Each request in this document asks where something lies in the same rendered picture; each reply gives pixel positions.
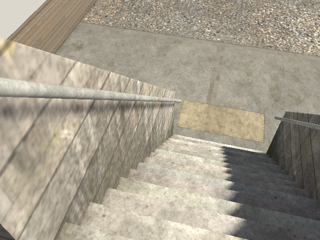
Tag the stairs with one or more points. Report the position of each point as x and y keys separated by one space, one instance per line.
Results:
x=194 y=189

